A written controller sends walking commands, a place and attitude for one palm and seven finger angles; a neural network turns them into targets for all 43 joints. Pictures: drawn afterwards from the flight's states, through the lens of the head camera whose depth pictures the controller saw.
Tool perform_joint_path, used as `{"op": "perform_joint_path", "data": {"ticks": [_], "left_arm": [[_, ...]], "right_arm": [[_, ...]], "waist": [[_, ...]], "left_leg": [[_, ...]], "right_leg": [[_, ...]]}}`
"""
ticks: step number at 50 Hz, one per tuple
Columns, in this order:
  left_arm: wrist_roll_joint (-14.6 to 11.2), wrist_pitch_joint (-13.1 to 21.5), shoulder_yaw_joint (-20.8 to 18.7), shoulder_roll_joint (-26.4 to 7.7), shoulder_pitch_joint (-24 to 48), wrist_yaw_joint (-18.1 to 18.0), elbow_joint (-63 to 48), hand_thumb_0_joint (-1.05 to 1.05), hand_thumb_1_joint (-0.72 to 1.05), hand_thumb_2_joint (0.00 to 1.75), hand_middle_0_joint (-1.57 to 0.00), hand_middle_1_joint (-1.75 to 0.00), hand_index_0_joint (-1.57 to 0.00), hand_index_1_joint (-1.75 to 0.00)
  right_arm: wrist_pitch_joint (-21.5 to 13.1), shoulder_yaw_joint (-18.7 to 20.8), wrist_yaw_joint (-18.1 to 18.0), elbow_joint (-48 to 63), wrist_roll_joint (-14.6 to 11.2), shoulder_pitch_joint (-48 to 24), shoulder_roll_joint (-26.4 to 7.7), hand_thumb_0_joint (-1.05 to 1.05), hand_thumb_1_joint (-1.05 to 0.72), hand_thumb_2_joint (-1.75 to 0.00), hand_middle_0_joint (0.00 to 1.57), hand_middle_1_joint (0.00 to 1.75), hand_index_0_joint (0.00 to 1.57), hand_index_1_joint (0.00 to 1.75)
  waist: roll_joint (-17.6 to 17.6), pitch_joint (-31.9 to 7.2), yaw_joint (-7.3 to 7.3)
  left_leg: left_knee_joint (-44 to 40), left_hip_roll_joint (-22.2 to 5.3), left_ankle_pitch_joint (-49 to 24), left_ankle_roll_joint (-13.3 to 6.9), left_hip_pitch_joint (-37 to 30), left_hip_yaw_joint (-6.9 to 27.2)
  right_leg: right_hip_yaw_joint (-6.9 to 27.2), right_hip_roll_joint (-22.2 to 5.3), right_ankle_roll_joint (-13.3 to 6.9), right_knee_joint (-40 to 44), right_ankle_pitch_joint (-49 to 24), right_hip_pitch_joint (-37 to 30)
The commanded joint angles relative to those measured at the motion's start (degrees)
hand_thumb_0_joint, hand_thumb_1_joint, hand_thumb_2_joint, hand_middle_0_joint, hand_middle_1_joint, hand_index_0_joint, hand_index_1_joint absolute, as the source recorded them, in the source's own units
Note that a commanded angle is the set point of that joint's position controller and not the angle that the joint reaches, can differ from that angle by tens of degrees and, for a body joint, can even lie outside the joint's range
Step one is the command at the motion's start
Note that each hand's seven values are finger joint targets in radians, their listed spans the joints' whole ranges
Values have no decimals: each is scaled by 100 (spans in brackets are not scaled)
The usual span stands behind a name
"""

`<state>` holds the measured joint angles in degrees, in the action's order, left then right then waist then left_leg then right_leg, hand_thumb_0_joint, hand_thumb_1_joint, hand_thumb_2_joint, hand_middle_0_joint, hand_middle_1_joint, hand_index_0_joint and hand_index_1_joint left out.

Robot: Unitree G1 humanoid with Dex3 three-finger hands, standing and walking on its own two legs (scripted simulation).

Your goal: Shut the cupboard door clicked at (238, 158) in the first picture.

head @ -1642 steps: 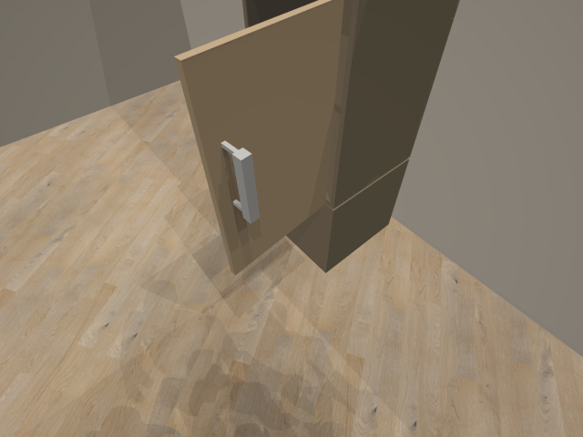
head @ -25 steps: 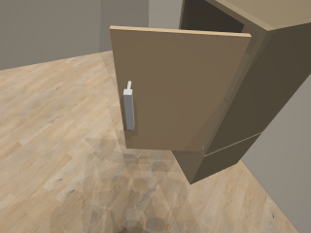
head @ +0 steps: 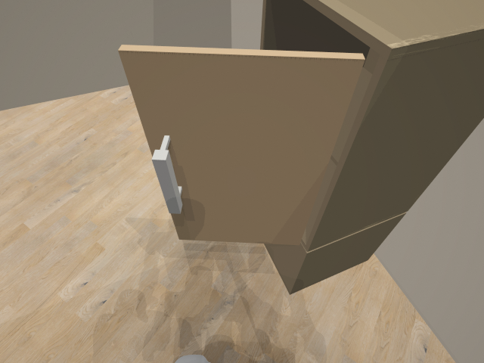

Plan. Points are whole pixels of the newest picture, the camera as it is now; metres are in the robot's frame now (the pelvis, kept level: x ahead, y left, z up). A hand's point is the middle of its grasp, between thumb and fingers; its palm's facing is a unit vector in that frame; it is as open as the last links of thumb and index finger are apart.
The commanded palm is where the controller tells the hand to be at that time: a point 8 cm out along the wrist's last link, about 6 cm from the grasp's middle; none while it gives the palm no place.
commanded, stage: come to a stop and stand still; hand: left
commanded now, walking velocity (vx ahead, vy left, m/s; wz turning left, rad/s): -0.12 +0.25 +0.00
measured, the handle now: (171, 176) +0.46 +0.19 +0.00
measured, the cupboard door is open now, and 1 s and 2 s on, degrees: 65 65 65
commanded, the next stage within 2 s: look again from close up in 2.00 s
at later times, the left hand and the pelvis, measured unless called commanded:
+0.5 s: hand out of the picture +0.04 +0.20 -0.18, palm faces +0.03 -0.97 -0.23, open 7.3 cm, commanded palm none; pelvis +0.01 +0.01 +0.00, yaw -1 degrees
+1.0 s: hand out of the picture -0.04 +0.23 -0.17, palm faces +0.04 -0.98 -0.19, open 7.3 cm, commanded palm none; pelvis -0.04 +0.05 +0.00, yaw +0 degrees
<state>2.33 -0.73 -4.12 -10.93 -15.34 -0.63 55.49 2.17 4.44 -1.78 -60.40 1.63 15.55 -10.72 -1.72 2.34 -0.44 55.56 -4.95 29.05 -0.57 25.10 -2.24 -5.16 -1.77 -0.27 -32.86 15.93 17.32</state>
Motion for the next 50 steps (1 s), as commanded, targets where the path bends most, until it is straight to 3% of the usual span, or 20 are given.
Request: {"op": "perform_joint_path", "data": {"ticks": [1, 4, 5, 6, 9, 12, 16, 20, 21, 22, 23, 24, 25, 26, 27, 29, 32, 38, 46, 50], "left_arm": [[12, 80, -9, -530, -232, -136, -132, 0, 90, 90, -20, -30, -20, -30], [-157, 150, 121, -502, -158, -116, 9, 0, 90, 90, -20, -30, -20, -30], [-180, 145, 175, -306, -309, -92, 31, 0, 90, 90, -20, -30, -20, -30], [-177, 121, 198, -210, -437, -113, 71, 0, 90, 90, -20, -30, -20, -30], [-154, 91, 181, -445, -401, -177, 242, 0, 90, 90, -20, -30, -20, -30], [-128, 87, 128, -551, -521, -201, 263, 0, 90, 90, -20, -30, -20, -30], [-75, 44, 47, -692, -515, -220, 59, 0, 90, 90, -20, -30, -20, -30], [-26, -10, 19, -751, -275, -230, -82, 0, 90, 90, -20, -30, -20, -30], [-8, -17, 1, -790, -169, -229, -136, 0, 90, 90, -20, -30, -20, -30], [-10, 136, 72, -816, -241, -434, -269, 0, 90, 90, -20, -30, -20, -30], [-98, 143, 13, -1064, -28, -434, -401, 0, 90, 90, -20, -30, -20, -30], [-161, 144, 51, -819, -240, -418, -479, 0, 90, 90, -20, -30, -20, -30], [-161, 80, 118, -646, -281, -391, -516, 0, 90, 90, -20, -30, -20, -30], [-122, 24, 166, -541, -270, -363, -527, 0, 90, 90, -20, -30, -20, -30], [-115, -30, 187, -490, -286, -329, -513, 0, 90, 90, -20, -30, -20, -30], [-82, -58, 222, -496, -419, -259, -522, 0, 90, 90, -20, -30, -20, -30], [-66, -38, 229, -598, -415, -184, -593, 0, 90, 90, -20, -30, -20, -30], [-60, -4, 224, -609, -668, -156, -652, 0, 90, 90, -20, -30, -20, -30], [-90, 98, 272, -602, -754, -160, -505, 0, 90, 90, -20, -30, -20, -30], [-79, 67, 282, -465, -1056, -156, -266, 0, 90, 90, -20, -30, -20, -30]], "right_arm": [[-226, -87, 33, 490, -35, 82, 26, 0, -90, -90, 20, 30, 20, 30], [-300, -221, 37, 188, -88, 456, -11, 0, -90, -90, 20, 30, 20, 30], [-363, -197, 22, 196, -75, 336, -306, 0, -90, -90, 20, 30, 20, 30], [-341, -182, 15, 250, -79, 108, -539, 0, -90, -90, 20, 30, 20, 30], [-313, -176, -45, 255, -130, -212, -423, 0, -90, -90, 20, 30, 20, 30], [-199, -74, -72, 329, -107, -173, -506, 0, -90, -90, 20, 30, 20, 30], [-64, 39, -48, 542, -94, -253, -497, 0, -90, -90, 20, 30, 20, 30], [17, 20, 14, 683, -94, -479, -203, 0, -90, -90, 20, 30, 20, 30], [13, 20, 26, 693, -104, -461, -191, 0, -90, -90, 20, 30, 20, 30], [-206, -23, 67, 1067, -136, -510, -492, 0, -90, -90, 20, 30, 20, 30], [-232, -55, 87, 1026, -164, -260, -379, 0, -90, -90, 20, 30, 20, 30], [-291, -84, 105, 998, -111, -37, -465, 0, -90, -90, 20, 30, 20, 30], [-266, -73, 91, 1121, -94, -267, -692, 0, -90, -90, 20, 30, 20, 30], [-246, -81, 83, 1200, -100, -417, -747, 0, -90, -90, 20, 30, 20, 30], [-221, -93, 75, 1257, -89, -508, -811, 0, -90, -90, 20, 30, 20, 30], [-215, -150, 101, 1362, -56, -668, -742, 0, -90, -90, 20, 30, 20, 30], [-181, -121, 153, 1406, -44, -551, -803, 0, -90, -90, 20, 30, 20, 30], [-181, -106, 169, 1313, -40, -388, -834, 0, -90, -90, 20, 30, 20, 30], [-201, -152, 168, 1008, -60, -76, -756, 0, -90, -90, 20, 30, 20, 30], [-210, -141, 153, 850, -76, -110, -845, 0, -90, -90, 20, 30, 20, 30]], "waist": [[854, -43, 116], [318, -153, 230], [-250, -202, 76], [-388, -249, -84], [-706, -179, -84], [-262, -516, -46], [629, -610, -41], [1308, -233, -87], [1298, -184, -47], [616, -1018, 128], [207, -1197, 337], [86, -1482, 200], [-162, -1302, 18], [-353, -817, -38], [-234, -274, -72], [-288, 375, -166], [-80, 385, -72], [-7, 63, -85], [239, 113, 84], [-55, 87, -12]], "left_leg": [[-645, 118, -167, 95, 11, -135], [-3063, 200, -2115, 122, -1746, -47], [-3340, -347, -3291, -103, -1856, 604], [-3280, -697, -3874, -353, -1439, 813], [-3156, -407, -4727, -279, -1455, 515], [-2701, -342, -4901, -192, -1880, 265], [-2054, -45, -3724, -22, -1465, -12], [-1323, 446, -583, 138, -652, -39], [-1469, 402, -430, 143, -675, 33], [-2097, 472, -650, 206, -723, -110], [-2737, 496, -1700, 168, -1124, -203], [-2768, -27, -3173, -89, -1539, 240], [-2602, -486, -4480, -392, -1581, 801], [-2868, -657, -4670, -599, -1386, 1076], [-3152, -688, -3788, -695, -845, 1190], [-3488, -444, -2036, -599, -157, 1193], [-3885, -176, 264, -364, 67, 1145], [-4068, -207, 536, -378, 9, 1178], [-3872, 4, 201, -248, -566, 1045], [-4265, -187, 621, -293, -326, 1253]], "right_leg": [[1227, -1327, -1130, 1245, -1532, -298], [712, -808, -497, 687, -1573, 150], [570, -495, -150, 594, -1299, 189], [523, -379, 23, 794, -723, -365], [540, -502, 4, 638, -1691, -764], [629, -660, -103, 504, -2703, -705], [1022, -1110, -420, 482, -3749, -792], [1506, -1694, -1108, 919, -3549, -672], [1481, -1692, -1132, 909, -3305, -577], [1820, -1375, -756, 290, -5447, -1530], [1086, -1278, -561, -344, -5422, -1635], [672, -872, -303, -746, -3708, -1268], [402, -494, -114, -529, -1624, -726], [291, -200, -38, -362, 214, -409], [264, -105, -45, -344, 785, -338], [342, -101, -141, -37, 410, -366], [516, -128, -196, 289, 488, -285], [520, -42, -165, 323, 466, -386], [1152, -163, -246, 936, 1057, 309], [902, 41, -166, 593, 615, -73]]}}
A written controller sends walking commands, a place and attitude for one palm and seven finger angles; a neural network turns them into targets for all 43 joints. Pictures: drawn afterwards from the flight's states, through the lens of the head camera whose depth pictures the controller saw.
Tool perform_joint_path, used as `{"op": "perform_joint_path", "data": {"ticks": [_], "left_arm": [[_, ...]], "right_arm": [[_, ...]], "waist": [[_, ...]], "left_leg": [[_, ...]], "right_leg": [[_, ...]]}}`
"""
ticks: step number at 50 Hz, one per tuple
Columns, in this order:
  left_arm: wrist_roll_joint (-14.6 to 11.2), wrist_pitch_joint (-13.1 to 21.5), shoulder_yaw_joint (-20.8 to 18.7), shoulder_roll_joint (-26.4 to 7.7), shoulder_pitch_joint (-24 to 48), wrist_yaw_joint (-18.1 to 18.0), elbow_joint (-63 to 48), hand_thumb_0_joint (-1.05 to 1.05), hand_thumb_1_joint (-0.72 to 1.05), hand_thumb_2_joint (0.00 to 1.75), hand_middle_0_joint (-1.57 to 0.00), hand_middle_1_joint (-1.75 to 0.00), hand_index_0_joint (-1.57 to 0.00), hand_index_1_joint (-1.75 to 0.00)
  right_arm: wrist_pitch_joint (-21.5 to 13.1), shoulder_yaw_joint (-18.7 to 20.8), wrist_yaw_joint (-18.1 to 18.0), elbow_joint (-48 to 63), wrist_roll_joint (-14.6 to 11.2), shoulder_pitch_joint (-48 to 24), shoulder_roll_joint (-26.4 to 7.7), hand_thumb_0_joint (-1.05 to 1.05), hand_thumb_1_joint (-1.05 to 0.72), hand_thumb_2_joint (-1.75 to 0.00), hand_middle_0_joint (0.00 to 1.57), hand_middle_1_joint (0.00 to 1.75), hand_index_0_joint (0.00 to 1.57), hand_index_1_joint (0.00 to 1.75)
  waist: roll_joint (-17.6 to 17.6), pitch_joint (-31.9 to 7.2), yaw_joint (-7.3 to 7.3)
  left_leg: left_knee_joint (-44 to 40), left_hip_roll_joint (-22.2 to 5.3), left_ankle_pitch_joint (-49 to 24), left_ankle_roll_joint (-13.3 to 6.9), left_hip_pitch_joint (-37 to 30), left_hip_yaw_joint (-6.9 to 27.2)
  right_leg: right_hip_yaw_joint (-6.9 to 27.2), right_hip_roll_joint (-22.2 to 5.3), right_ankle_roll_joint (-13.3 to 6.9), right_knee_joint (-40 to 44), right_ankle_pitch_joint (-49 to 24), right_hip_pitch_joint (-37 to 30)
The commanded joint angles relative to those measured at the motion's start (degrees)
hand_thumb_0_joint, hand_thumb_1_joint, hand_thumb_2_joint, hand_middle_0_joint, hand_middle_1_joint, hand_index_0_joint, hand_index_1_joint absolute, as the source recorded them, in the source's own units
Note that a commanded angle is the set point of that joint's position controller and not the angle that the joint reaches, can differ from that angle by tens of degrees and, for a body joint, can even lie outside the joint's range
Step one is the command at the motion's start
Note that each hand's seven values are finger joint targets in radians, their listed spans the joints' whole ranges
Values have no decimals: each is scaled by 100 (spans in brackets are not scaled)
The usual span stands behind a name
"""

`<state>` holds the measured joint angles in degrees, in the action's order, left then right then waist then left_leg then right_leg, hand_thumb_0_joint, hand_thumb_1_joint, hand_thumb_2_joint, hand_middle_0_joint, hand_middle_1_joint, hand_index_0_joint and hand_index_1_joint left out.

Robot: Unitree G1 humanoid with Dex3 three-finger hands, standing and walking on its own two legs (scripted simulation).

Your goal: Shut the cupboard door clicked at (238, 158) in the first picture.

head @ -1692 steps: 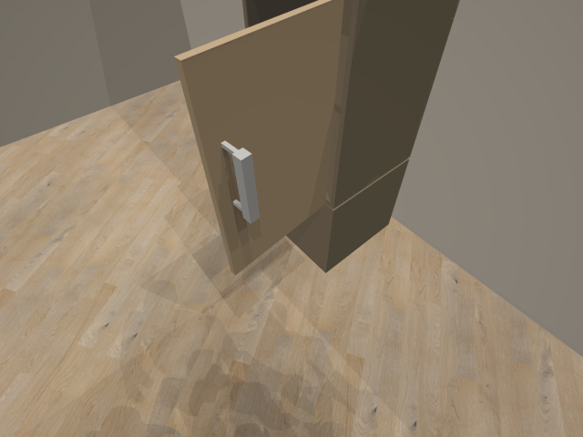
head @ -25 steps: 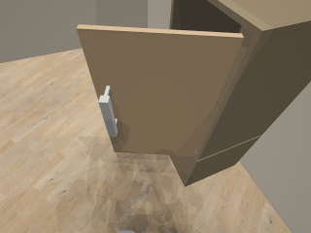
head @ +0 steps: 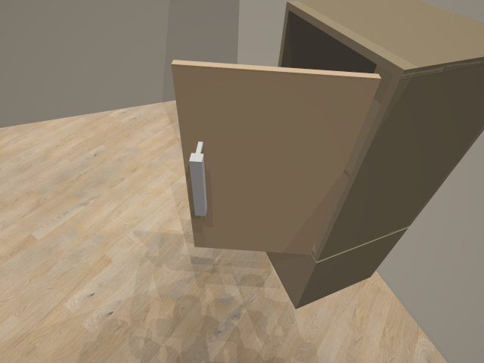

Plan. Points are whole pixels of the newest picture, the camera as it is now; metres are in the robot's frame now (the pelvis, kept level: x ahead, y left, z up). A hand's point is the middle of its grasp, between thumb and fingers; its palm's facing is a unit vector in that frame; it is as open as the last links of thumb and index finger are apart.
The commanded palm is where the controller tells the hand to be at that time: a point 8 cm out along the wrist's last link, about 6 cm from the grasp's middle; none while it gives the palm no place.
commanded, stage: come to a stop and stand still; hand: left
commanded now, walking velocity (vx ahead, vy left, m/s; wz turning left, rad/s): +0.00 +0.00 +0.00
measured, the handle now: (200, 180) +0.50 +0.13 +0.00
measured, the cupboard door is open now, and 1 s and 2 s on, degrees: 65 65 65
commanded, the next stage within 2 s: look again from close up in 1.00 s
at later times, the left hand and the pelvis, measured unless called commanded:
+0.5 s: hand out of the picture -0.10 +0.18 -0.20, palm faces +0.12 -0.98 -0.14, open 7.3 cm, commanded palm none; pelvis -0.04 +0.02 -0.01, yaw +2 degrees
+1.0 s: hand out of the picture -0.02 +0.23 -0.17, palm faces -0.07 -0.99 -0.14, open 7.3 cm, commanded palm none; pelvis -0.07 +0.06 +0.02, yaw -3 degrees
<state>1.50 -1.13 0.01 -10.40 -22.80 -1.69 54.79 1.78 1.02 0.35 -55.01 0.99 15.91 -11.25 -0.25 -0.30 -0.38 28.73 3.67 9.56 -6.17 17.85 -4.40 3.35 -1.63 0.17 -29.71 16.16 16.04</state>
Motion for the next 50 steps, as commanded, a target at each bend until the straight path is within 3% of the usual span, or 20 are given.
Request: {"op": "perform_joint_path", "data": {"ticks": [1, 9, 13, 17, 19, 21, 22, 23, 24, 25, 26, 27, 28, 30, 31, 35, 39, 43, 47, 50], "left_arm": [[10, 96, -135, -487, -407, -47, -138, 0, 90, 90, -20, -30, -20, -30], [34, 61, -153, -349, -873, -47, 184, 0, 90, 90, -20, -30, -20, -30], [36, 44, -197, -329, -1101, -38, 272, 0, 90, 90, -20, -30, -20, -30], [47, 28, -240, -347, -1087, -30, 282, 0, 90, 90, -20, -30, -20, -30], [43, 25, -298, -472, -857, -40, 219, 0, 90, 90, -20, -30, -20, -30], [46, 12, -412, -697, 178, -106, -89, 0, 90, 90, -20, -30, -20, -30], [60, 31, -493, -810, 1000, -175, -358, 0, 90, 90, -20, -30, -20, -30], [70, 68, -524, -911, 1576, -225, -563, 0, 90, 90, -20, -30, -20, -30], [59, 96, -493, -869, 1618, -222, -610, 0, 90, 90, -20, -30, -20, -30], [19, 63, -442, -709, 1116, -204, -510, 0, 90, 90, -20, -30, -20, -30], [-69, 16, -393, -345, 530, -182, -430, 0, 90, 90, -20, -30, -20, -30], [-100, 25, -453, -368, 212, -167, -424, 0, 90, 90, -20, -30, -20, -30], [-35, -99, -445, -273, -143, -190, -179, 0, 90, 90, -20, -30, -20, -30], [29, -132, -433, -397, -179, -100, 66, 0, 90, 90, -20, -30, -20, -30], [25, -103, -397, -334, -173, -63, 104, 0, 90, 90, -20, -30, -20, -30], [0, -56, -365, -423, 30, 25, 53, 0, 90, 90, -20, -30, -20, -30], [-14, -81, -322, -449, 379, 56, -81, 0, 90, 90, -20, -30, -20, -30], [-42, -160, -277, -423, 425, 64, -74, 0, 90, 90, -20, -30, -20, -30], [-88, -197, -259, -369, 140, 40, 97, 0, 90, 90, -20, -30, -20, -30], [-119, -187, -240, -271, -44, -2, 233, 0, 90, 90, -20, -30, -20, -30]], "right_arm": [[-166, 207, -61, 292, -19, -199, -804, 0, -90, -90, 20, 30, 20, 30], [-102, 243, -69, 113, -32, -284, -760, 0, -90, -90, 20, 30, 20, 30], [-74, 277, -81, 89, -39, -326, -743, 0, -90, -90, 20, 30, 20, 30], [-26, 309, -80, 108, -36, -365, -661, 0, -90, -90, 20, 30, 20, 30], [26, 330, -92, 64, -29, -184, -549, 0, -90, -90, 20, 30, 20, 30], [132, 416, -119, -98, -3, 556, -345, 0, -90, -90, 20, 30, 20, 30], [148, 477, -120, -203, -15, 1044, -369, 0, -90, -90, 20, 30, 20, 30], [116, 505, -119, -284, -52, 1432, -425, 0, -90, -90, 20, 30, 20, 30], [-42, 436, -105, -256, -86, 1495, -364, 0, -90, -90, 20, 30, 20, 30], [-148, 347, -88, -198, -65, 1297, -391, 0, -90, -90, 20, 30, 20, 30], [-247, 339, -149, -57, 29, 963, -637, 0, -90, -90, 20, 30, 20, 30], [-235, 310, -235, 206, 49, 334, -753, 0, -90, -90, 20, 30, 20, 30], [-255, 230, -243, 219, 67, -63, -667, 0, -90, -90, 20, 30, 20, 30], [-266, 166, -253, 217, 56, -205, -453, 0, -90, -90, 20, 30, 20, 30], [-311, 172, -263, 146, 57, -66, -465, 0, -90, -90, 20, 30, 20, 30], [-381, 172, -316, -168, 33, 564, -399, 0, -90, -90, 20, 30, 20, 30], [-364, 160, -339, -410, 45, 1094, -377, 0, -90, -90, 20, 30, 20, 30], [-299, 162, -326, -577, 37, 1280, -422, 0, -90, -90, 20, 30, 20, 30], [-240, 185, -295, -740, 20, 1186, -485, 0, -90, -90, 20, 30, 20, 30], [-200, 182, -264, -836, 18, 1139, -422, 0, -90, -90, 20, 30, 20, 30]], "waist": [[-218, 412, -54], [-146, 558, -133], [-190, 373, -152], [380, 545, -106], [802, 424, 49], [1566, 187, 566], [1724, 188, 898], [1517, 218, 1130], [1048, 590, 1066], [104, 929, 734], [-1557, 1089, 405], [-1539, 1140, 55], [-1779, 766, -234], [-304, 1014, -291], [-32, 886, -253], [-285, 507, 12], [-315, 434, 249], [-501, 319, 310], [-662, 170, 207], [-556, 411, 136]], "left_leg": [[-1650, -1077, 2700, 252, 559, 1495], [-1656, -933, 2842, 325, 748, 1338], [-1523, -809, 2761, 400, 528, 1202], [-1026, -518, 2657, 500, 374, 946], [-53, -189, 1990, 582, -332, 646], [2501, 187, 929, 666, -1563, 210], [3194, -78, 845, 600, -1805, 565], [3278, -284, 1112, 555, -1972, 847], [1774, -474, 1457, 493, -1593, 927], [-204, -582, 1708, 510, -964, 1001], [-1708, -1242, 2720, 445, 16, 2282], [-2140, -1644, 2501, 7, 1294, 2580], [-2411, -1892, 3391, 92, 1437, 3493], [-2372, -1809, 3530, 311, 1403, 3345], [-2285, -1757, 3234, 278, 1045, 3119], [-2261, -1636, 2520, 274, -250, 2500], [-2404, -1655, 2124, 369, -909, 2338], [-2515, -1568, 1826, 548, -1116, 2189], [-2584, -1430, 1796, 741, -1186, 1957], [-2622, -1352, 1753, 745, -780, 1815]], "right_leg": [[7, 56, -200, 208, 534, -51], [69, 125, -235, 219, 670, -93], [118, 173, -269, 173, 753, 10], [484, 20, -365, 653, 1425, 582], [889, -256, -491, 1237, 1967, 1354], [1471, -984, -737, 2137, 2465, 2850], [1404, -1127, -734, 1977, 1865, 3222], [1234, -1151, -676, 1680, 1568, 3492], [1024, -954, -528, 1049, 1519, 3188], [748, -470, -388, -193, 1565, 2558], [228, 326, -148, -1709, 1205, 2103], [213, 365, -22, -2627, 743, 1202], [516, 231, -85, -3356, 554, 1120], [482, 165, -68, -3823, 70, 1426], [400, 151, -62, -3757, 15, 1510], [173, 177, -57, -3129, 72, 1634], [-25, 175, -55, -2147, 369, 1393], [-190, 205, -68, -1318, 696, 816], [-316, 252, -108, -740, 879, 283], [-425, 276, -187, 14, 833, -190]]}}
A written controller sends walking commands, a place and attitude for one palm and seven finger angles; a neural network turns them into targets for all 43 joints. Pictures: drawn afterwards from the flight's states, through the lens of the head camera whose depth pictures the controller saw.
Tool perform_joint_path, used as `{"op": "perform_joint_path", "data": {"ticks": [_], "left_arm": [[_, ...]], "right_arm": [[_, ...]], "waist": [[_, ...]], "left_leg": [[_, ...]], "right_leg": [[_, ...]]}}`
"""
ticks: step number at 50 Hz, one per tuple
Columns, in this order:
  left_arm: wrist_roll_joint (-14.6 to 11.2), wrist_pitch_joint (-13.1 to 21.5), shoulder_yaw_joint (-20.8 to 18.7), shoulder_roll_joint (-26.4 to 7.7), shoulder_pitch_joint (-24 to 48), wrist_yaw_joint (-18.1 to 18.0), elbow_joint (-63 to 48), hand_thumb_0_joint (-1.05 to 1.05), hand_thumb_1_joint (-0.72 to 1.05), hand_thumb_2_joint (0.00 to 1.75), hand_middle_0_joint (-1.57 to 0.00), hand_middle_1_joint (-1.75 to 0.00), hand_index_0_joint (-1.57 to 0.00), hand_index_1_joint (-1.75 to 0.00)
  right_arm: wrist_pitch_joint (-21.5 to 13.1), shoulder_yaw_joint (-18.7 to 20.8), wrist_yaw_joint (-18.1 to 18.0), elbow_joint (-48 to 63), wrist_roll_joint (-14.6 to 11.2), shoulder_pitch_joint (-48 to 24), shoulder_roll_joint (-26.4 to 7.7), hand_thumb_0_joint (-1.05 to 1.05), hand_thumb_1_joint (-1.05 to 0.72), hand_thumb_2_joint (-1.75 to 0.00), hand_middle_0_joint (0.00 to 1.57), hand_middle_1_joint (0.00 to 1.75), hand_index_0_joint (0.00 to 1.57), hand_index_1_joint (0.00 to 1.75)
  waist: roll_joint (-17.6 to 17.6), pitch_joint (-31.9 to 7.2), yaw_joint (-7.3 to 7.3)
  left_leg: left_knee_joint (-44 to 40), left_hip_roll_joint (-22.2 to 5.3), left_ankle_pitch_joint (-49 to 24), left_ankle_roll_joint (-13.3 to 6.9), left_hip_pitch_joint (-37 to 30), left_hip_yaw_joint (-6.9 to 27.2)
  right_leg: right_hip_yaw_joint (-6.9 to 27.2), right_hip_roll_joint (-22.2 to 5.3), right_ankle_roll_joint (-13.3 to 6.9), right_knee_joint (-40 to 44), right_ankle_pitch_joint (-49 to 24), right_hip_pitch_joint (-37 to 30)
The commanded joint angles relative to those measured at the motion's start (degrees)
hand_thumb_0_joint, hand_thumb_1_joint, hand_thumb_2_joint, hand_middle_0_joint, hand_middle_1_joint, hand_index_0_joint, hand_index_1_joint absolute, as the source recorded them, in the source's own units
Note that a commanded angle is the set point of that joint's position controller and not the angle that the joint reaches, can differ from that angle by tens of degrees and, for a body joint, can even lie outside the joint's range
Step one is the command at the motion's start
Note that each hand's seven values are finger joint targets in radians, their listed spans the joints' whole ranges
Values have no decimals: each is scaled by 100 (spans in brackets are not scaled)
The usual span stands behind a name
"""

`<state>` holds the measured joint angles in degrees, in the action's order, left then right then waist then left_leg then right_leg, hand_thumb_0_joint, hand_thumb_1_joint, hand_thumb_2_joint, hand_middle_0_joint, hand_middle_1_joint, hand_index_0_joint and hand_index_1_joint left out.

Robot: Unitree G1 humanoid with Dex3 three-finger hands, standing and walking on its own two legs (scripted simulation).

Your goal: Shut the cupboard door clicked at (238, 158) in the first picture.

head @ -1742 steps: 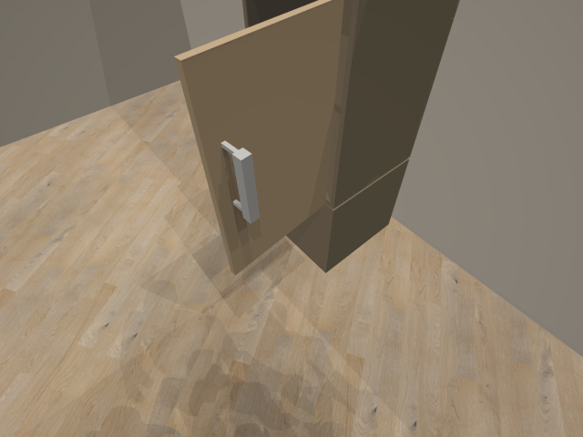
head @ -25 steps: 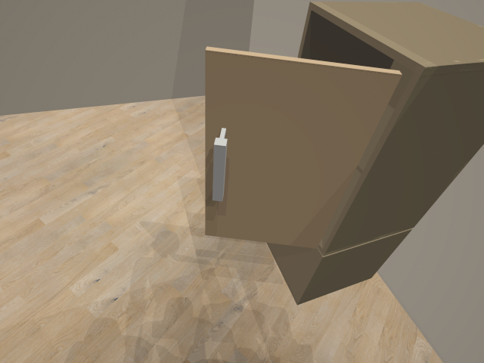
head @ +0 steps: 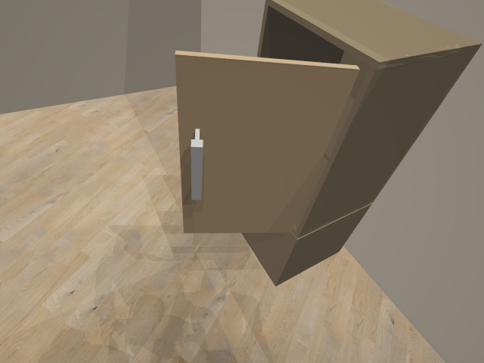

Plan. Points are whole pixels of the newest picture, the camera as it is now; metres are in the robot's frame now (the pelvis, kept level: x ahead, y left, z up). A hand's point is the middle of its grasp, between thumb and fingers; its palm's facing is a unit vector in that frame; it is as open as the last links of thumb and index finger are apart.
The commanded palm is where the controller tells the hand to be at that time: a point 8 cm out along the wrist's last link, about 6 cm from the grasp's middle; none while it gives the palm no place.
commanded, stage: look again from close up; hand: left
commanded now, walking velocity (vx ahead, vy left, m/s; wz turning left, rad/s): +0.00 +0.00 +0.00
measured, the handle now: (197, 165) +0.56 +0.10 -0.02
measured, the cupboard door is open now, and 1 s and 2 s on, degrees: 65 65 65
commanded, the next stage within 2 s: shuffle to correct the standing spot in 0.60 s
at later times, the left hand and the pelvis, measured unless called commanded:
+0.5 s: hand out of the picture -0.10 +0.14 -0.18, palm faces +0.13 -0.98 -0.13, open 7.3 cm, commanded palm none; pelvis -0.01 +0.01 -0.01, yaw +1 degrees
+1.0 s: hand out of the picture -0.03 +0.19 -0.20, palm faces +0.03 -0.99 -0.11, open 7.3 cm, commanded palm none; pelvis -0.01 +0.03 -0.01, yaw -1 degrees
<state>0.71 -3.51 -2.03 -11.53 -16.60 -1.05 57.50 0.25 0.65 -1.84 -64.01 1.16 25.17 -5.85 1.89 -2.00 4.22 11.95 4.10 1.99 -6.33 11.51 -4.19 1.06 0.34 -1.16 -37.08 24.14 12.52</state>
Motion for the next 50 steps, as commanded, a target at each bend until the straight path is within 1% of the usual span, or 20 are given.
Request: {"op": "perform_joint_path", "data": {"ticks": [1, 7, 10, 13, 16, 21, 23, 25, 28, 31, 34, 36, 37, 38, 40, 41, 42, 44, 46, 50], "left_arm": [[-46, 71, -26, -124, -813, -82, 40, 0, 90, 90, -20, -30, -20, -30], [-20, 234, 19, -147, -1215, -193, 306, 0, 90, 90, -20, -30, -20, -30], [-27, 387, 115, 16, -716, -204, 259, 0, 90, 90, -20, -30, -20, -30], [-24, 382, 189, 175, -635, -208, 206, 0, 90, 90, -20, -30, -20, -30], [29, 252, 132, 175, -1457, -202, 441, 0, 90, 90, -20, -30, -20, -30], [62, 254, 49, 197, -2575, -212, 736, 0, 90, 90, -20, -30, -20, -30], [46, 380, 68, 191, -2404, -220, 698, 0, 90, 90, -20, -30, -20, -30], [17, 453, 111, 239, -1513, -237, 474, 0, 90, 90, -20, -30, -20, -30], [20, 429, 184, 360, -1119, -227, 349, 0, 90, 90, -20, -30, -20, -30], [70, 262, 107, 220, -1948, -220, 601, 0, 90, 90, -20, -30, -20, -30], [97, 221, -38, 83, -3053, -223, 900, 0, 90, 90, -20, -30, -20, -30], [68, 330, -97, 3, -3124, -233, 945, 0, 90, 90, -20, -30, -20, -30], [21, 357, -120, -84, -2067, -263, 723, 0, 90, 90, -20, -30, -20, -30], [25, 394, -72, -112, -692, -295, 280, 0, 90, 90, -20, -30, -20, -30], [75, 459, 11, 45, 7, -258, 2, 0, 90, 90, -20, -30, -20, -30], [61, 415, 34, 150, -654, -186, 164, 0, 90, 90, -20, -30, -20, -30], [37, 392, 44, 233, -1118, -116, 239, 0, 90, 90, -20, -30, -20, -30], [117, 304, -39, -12, -815, -36, 125, 0, 90, 90, -20, -30, -20, -30], [100, 303, -54, 9, -755, -11, 164, 0, 90, 90, -20, -30, -20, -30], [94, 274, -92, 32, -577, 72, 84, 0, 90, 90, -20, -30, -20, -30]], "right_arm": [[-33, 214, -37, 39, -6, 193, -957, 0, -90, -90, 20, 30, 20, 30], [26, 119, -4, 6, -82, -114, -574, 0, -90, -90, 20, 30, 20, 30], [86, 86, 3, 5, -81, -8, -465, 0, -90, -90, 20, 30, 20, 30], [52, 76, 8, -13, -95, 99, -503, 0, -90, -90, 20, 30, 20, 30], [-21, 159, -41, 81, -75, -242, -854, 0, -90, -90, 20, 30, 20, 30], [42, 232, -32, 271, -91, -915, -911, 0, -90, -90, 20, 30, 20, 30], [70, 207, -16, 253, -152, -884, -734, 0, -90, -90, 20, 30, 20, 30], [80, 157, -4, 155, -150, -550, -508, 0, -90, -90, 20, 30, 20, 30], [28, 131, -7, 96, -110, -246, -559, 0, -90, -90, 20, 30, 20, 30], [-42, 199, -49, 213, -82, -658, -939, 0, -90, -90, 20, 30, 20, 30], [26, 247, -24, 461, -82, -1358, -1058, 0, -90, -90, 20, 30, 20, 30], [127, 256, -6, 489, -171, -1533, -859, 0, -90, -90, 20, 30, 20, 30], [156, 278, 11, 371, -199, -1228, -598, 0, -90, -90, 20, 30, 20, 30], [198, 326, 63, 328, -123, -592, -570, 0, -90, -90, 20, 30, 20, 30], [15, 214, 127, 236, -111, -19, -387, 0, -90, -90, 20, 30, 20, 30], [-81, 170, 95, 165, -35, -71, -507, 0, -90, -90, 20, 30, 20, 30], [-156, 226, 23, 156, 33, 42, -872, 0, -90, -90, 20, 30, 20, 30], [-165, 255, -85, 264, 83, 91, -1158, 0, -90, -90, 20, 30, 20, 30], [-236, 179, -103, 401, 35, -252, -971, 0, -90, -90, 20, 30, 20, 30], [-362, 133, -109, 362, 1, -208, -743, 0, -90, -90, 20, 30, 20, 30]], "waist": [[-731, 543, -354], [-253, 715, -396], [801, 872, -95], [-25, 970, -10], [-716, 1029, -418], [-336, 832, -817], [151, 872, -645], [868, 882, -205], [-23, 697, -14], [-722, 858, -521], [-644, 873, -1081], [518, 956, -1097], [1675, 1038, -587], [1873, 994, -28], [665, 964, 314], [-408, 893, -31], [-1604, 783, -135], [-959, 993, -164], [-201, 1102, -392], [-597, 810, -462]], "left_leg": [[-906, -1323, 2418, 787, -120, 1732], [52, -621, 1967, 1120, 243, 983], [1321, -564, 1220, 624, -714, 727], [738, -855, 1636, 506, -617, 1124], [-752, -1396, 3336, 617, 554, 2120], [-857, -868, 2415, 1235, 638, 1209], [-60, -549, 1616, 1262, -111, 858], [1223, -606, 1173, 658, -1032, 834], [646, -986, 1527, 496, -1123, 1201], [-927, -1465, 3021, 799, 319, 1996], [-1168, -954, 2183, 1482, 1080, 1129], [622, -27, 1534, 1974, 632, 301], [2938, -175, 1701, 1167, -349, 671], [3858, -450, 1788, 706, -658, 986], [2069, -610, 1680, 506, -640, 759], [1014, -667, 1786, 478, -642, 849], [173, -1566, 2507, 199, -578, 2299], [-558, -2243, 3106, -196, -160, 3542], [-599, -2155, 2843, -108, 282, 2987], [-573, -1767, 2054, -81, 292, 2088]], "right_leg": [[-245, 106, -79, 1085, -61, -25], [473, -617, -471, 2170, 5, -118], [844, -901, -497, 2650, 764, 1377], [534, -512, -304, 1988, 367, 1475], [-11, -80, -142, 877, -236, 359], [-279, -66, -203, 1608, -292, -409], [200, -440, -339, 2225, -113, 229], [787, -936, -465, 2495, 575, 1624], [429, -573, -249, 1769, 180, 1741], [-168, -165, -95, 581, -134, 394], [-544, -88, -166, 1246, -216, -872], [125, -684, -509, 2596, 239, -533], [1201, -1645, -879, 3078, 1368, 1306], [1360, -1894, -926, 3285, 1533, 2224], [469, -1225, -461, 2127, 503, 1724], [198, -686, -307, 1012, 403, 1380], [-285, -115, -70, -142, 466, 1536], [87, -164, -146, -1736, 414, 2017], [394, -387, -99, -2284, -392, 2105], [221, -417, 40, -2364, -1104, 2039]]}}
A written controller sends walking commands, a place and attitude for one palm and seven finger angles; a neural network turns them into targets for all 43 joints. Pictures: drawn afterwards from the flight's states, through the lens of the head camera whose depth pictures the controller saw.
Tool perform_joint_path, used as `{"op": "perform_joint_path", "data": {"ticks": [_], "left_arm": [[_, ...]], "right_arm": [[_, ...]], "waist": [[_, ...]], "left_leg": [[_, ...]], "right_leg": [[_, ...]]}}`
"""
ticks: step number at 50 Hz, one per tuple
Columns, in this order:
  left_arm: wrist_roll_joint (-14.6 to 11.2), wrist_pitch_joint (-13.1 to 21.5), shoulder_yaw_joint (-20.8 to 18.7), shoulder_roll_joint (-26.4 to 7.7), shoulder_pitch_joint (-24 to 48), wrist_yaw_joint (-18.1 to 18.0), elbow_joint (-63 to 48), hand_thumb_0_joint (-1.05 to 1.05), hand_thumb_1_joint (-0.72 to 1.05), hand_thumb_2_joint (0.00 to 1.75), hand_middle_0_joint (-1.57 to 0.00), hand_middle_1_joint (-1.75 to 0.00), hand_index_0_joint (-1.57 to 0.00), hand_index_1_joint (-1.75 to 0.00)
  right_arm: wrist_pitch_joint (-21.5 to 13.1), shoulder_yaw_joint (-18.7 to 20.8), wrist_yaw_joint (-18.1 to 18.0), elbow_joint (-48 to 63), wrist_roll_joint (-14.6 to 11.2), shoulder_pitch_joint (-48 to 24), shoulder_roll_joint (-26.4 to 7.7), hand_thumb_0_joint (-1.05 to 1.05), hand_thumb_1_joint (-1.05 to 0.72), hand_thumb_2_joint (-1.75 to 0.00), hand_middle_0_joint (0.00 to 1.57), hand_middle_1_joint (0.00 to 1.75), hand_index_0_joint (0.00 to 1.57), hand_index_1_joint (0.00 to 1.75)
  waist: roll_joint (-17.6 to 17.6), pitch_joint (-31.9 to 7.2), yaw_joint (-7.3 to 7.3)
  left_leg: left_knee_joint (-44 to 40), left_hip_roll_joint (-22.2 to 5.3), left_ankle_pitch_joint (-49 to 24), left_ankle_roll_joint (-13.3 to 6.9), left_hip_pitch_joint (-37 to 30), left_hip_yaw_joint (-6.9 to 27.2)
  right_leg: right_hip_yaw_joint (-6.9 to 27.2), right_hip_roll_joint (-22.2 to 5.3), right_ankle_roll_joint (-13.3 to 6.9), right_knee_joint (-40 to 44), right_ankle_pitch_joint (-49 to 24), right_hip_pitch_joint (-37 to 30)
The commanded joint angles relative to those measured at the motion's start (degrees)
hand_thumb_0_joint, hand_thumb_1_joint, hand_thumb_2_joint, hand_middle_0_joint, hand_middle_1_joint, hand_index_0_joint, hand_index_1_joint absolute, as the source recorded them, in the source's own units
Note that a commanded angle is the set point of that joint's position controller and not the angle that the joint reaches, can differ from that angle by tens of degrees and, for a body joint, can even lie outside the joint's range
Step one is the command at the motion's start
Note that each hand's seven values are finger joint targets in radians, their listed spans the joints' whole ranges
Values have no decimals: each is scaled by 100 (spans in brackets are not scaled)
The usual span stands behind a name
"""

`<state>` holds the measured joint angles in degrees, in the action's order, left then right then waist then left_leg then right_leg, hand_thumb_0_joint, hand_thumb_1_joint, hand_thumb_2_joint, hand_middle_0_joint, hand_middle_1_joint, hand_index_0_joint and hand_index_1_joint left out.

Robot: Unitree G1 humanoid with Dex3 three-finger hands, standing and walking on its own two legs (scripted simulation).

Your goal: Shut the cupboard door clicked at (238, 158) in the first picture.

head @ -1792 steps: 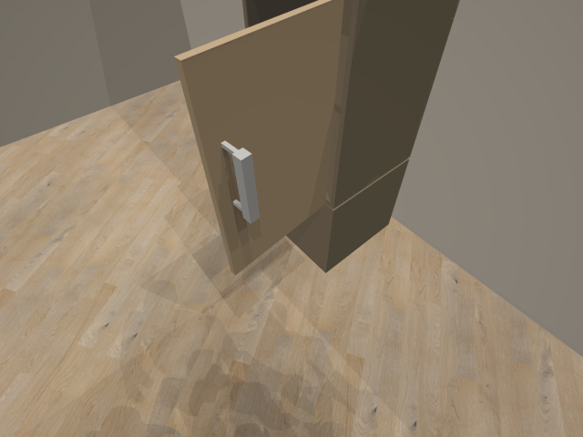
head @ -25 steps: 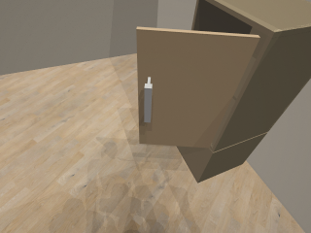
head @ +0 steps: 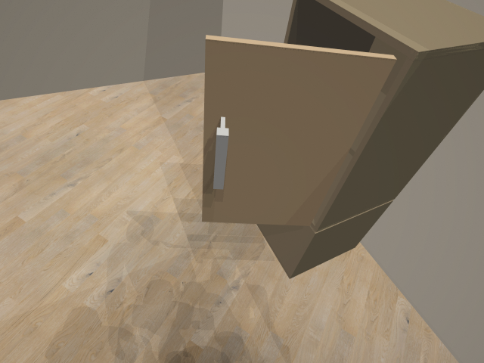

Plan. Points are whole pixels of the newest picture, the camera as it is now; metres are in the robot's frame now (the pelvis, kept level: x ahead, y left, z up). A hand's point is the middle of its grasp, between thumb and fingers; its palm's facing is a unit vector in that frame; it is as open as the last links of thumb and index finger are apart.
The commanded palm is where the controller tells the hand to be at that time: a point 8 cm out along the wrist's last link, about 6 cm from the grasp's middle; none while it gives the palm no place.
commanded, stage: shuffle to correct the standing spot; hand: left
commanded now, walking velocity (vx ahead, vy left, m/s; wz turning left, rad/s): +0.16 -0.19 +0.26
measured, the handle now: (220, 154) +0.56 +0.08 -0.01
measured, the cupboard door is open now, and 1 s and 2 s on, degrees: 65 65 65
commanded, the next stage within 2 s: come to a stop and stand still in 0.54 s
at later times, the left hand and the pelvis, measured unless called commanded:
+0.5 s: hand (209, 334) +0.21 +0.06 -0.17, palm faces -0.03 -0.99 -0.11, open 7.3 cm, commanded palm none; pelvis +0.08 -0.09 -0.01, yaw +3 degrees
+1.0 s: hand out of the picture +0.14 +0.03 -0.18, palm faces +0.13 -0.97 -0.20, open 7.3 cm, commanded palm none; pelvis +0.16 -0.14 +0.00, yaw +3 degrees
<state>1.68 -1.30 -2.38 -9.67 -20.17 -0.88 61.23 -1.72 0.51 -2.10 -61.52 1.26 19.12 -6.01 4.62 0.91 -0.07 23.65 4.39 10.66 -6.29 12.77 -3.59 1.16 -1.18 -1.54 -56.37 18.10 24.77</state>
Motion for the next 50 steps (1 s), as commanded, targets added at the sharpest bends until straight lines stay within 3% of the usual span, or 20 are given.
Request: {"op": "perform_joint_path", "data": {"ticks": [1, 14, 19, 22, 23, 24, 25, 26, 27, 29, 31, 34, 35, 37, 38, 39, 41, 44, 47, 50], "left_arm": [[1, 47, -62, -174, -120, 69, -331, 0, 90, 90, -20, -30, -20, -30], [-31, 106, 4, -139, 1568, 158, -941, 0, 90, 90, -20, -30, -20, -30], [-70, 148, 14, -95, 1809, 190, -1088, 0, 90, 90, -20, -30, -20, -30], [-106, 212, -65, -275, 874, 161, -806, 0, 90, 90, -20, -30, -20, -30], [-91, 265, -111, -593, 403, 94, -638, 0, 90, 90, -20, -30, -20, -30], [-64, 278, -192, -977, -47, 14, -468, 0, 90, 90, -20, -30, -20, -30], [-63, 251, -216, -1222, -375, -26, -479, 0, 90, 90, -20, -30, -20, -30], [-46, 275, -199, -982, -189, -50, -481, 0, 90, 90, -20, -30, -20, -30], [-47, 283, -180, -788, 134, -69, -528, 0, 90, 90, -20, -30, -20, -30], [0, 291, -109, -445, 602, -128, -663, 0, 90, 90, -20, -30, -20, -30], [32, 331, -125, -355, 591, -124, -775, 0, 90, 90, -20, -30, -20, -30], [-51, 247, -93, -456, 677, -80, -792, 0, 90, 90, -20, -30, -20, -30], [-97, 230, -69, -423, 627, -77, -768, 0, 90, 90, -20, -30, -20, -30], [-182, 205, 50, -85, 102, -71, -662, 0, 90, 90, -20, -30, -20, -30], [-146, 180, 103, -83, 64, -101, -639, 0, 90, 90, -20, -30, -20, -30], [-140, 151, 96, -156, 70, -120, -527, 0, 90, 90, -20, -30, -20, -30], [-118, 185, 102, -426, 41, -139, -440, 0, 90, 90, -20, -30, -20, -30], [-87, 253, 20, -804, -119, -183, -420, 0, 90, 90, -20, -30, -20, -30], [-64, 185, -39, -881, -257, -212, -514, 0, 90, 90, -20, -30, -20, -30], [-11, 134, -44, -875, -415, -228, -534, 0, 90, 90, -20, -30, -20, -30]], "right_arm": [[-176, 152, -84, 69, -8, 486, -714, 0, -90, -90, 20, 30, 20, 30], [-124, 171, -68, -183, 105, 1434, -750, 0, -90, -90, 20, 30, 20, 30], [-57, 239, -47, -103, 123, 1216, -896, 0, -90, -90, 20, 30, 20, 30], [-9, 306, -36, -61, 56, 957, -955, 0, -90, -90, 20, 30, 20, 30], [-25, 261, 10, -53, 9, 975, -730, 0, -90, -90, 20, 30, 20, 30], [-40, 191, 29, 74, -30, 998, -356, 0, -90, -90, 20, 30, 20, 30], [24, 228, 10, 306, -24, 599, -539, 0, -90, -90, 20, 30, 20, 30], [49, 289, 23, 335, -27, 411, -563, 0, -90, -90, 20, 30, 20, 30], [77, 315, 50, 351, -6, 355, -610, 0, -90, -90, 20, 30, 20, 30], [113, 327, 108, 400, 6, 198, -512, 0, -90, -90, 20, 30, 20, 30], [120, 298, 121, 482, 23, 137, -327, 0, -90, -90, 20, 30, 20, 30], [56, 201, 86, 389, 39, 354, -257, 0, -90, -90, 20, 30, 20, 30], [20, 174, 62, 307, 29, 466, -357, 0, -90, -90, 20, 30, 20, 30], [-54, 206, -1, 424, 25, 244, -1099, 0, -90, -90, 20, 30, 20, 30], [6, 178, -24, 526, -9, -163, -1160, 0, -90, -90, 20, 30, 20, 30], [5, 120, -69, 533, -24, -523, -1029, 0, -90, -90, 20, 30, 20, 30], [53, 104, -103, 550, -91, -813, -889, 0, -90, -90, 20, 30, 20, 30], [183, 237, -105, 587, -98, -674, -946, 0, -90, -90, 20, 30, 20, 30], [298, 321, -60, 768, -69, -794, -926, 0, -90, -90, 20, 30, 20, 30], [384, 304, -12, 930, -85, -1076, -735, 0, -90, -90, 20, 30, 20, 30]], "waist": [[-860, 436, 2], [-1156, 279, 490], [-1447, 185, 480], [-1030, -251, 69], [-378, -424, -117], [857, -541, -256], [784, -475, -431], [604, -276, -318], [861, -182, -130], [376, 82, 131], [344, 70, 188], [136, -25, 259], [-92, -154, 264], [-1509, -562, 31], [-1378, -277, -45], [-1663, -138, -129], [-978, -42, -107], [-124, -388, 25], [185, -520, -40], [460, -223, -191]], "left_leg": [[-1713, -1747, 1103, -78, -5, 1988], [-1224, -1912, -466, -388, -953, 1835], [-855, -1827, -1032, -308, -418, 1562], [-5, -1412, -526, 100, 247, 1126], [700, -1104, 42, 341, 1172, 792], [1854, -467, 1896, 604, 2437, -20], [3326, -392, 2949, 585, 2628, -20], [4011, -642, 2568, 550, 2643, 125], [4273, -786, 2273, 540, 2610, 157], [3992, -924, 1808, 563, 2019, 135], [2971, -878, 1509, 615, 1390, -13], [903, -548, 264, 706, 7, -329], [194, -671, -396, 702, -500, -153], [-19, -2286, -3217, -53, -827, 1439], [53, -2425, -3710, -301, -321, 1307], [28, -2113, -4092, -219, -260, 1097], [385, -1472, -3788, 186, -575, 594], [803, -1079, -2330, 517, -720, 49], [978, -834, -1368, 593, -308, -89], [1384, -462, 1125, 700, 607, 46]], "right_leg": [[161, -249, 99, -461, -575, 936], [-185, -365, 257, 486, -270, 1457], [-458, -166, 201, 1712, 87, 255], [-585, 68, 154, 3284, -763, -1735], [17, -435, -55, 3479, -1209, -3004], [1169, -1631, -549, 3491, -1690, -3903], [1808, -2242, -1123, 3920, -1637, -3299], [1765, -2010, -1335, 4078, -1302, -2727], [1590, -1807, -1325, 4130, -1146, -2403], [686, -1471, -1190, 4079, -1518, -1516], [340, -1289, -1095, 3858, -2319, -1107], [151, -877, -781, 3279, -2168, -802], [77, -703, -561, 2894, -2216, -886], [-268, -188, 50, 2270, -316, -812], [-261, -171, 121, 2321, 379, -1144], [-226, -251, 153, 2601, 27, -1286], [110, -453, 111, 3186, -2136, -1346], [344, -910, 131, 2913, -5483, -1567], [466, -1130, -75, 2746, -6042, -1879], [897, -1594, -610, 2930, -6186, -2172]]}}
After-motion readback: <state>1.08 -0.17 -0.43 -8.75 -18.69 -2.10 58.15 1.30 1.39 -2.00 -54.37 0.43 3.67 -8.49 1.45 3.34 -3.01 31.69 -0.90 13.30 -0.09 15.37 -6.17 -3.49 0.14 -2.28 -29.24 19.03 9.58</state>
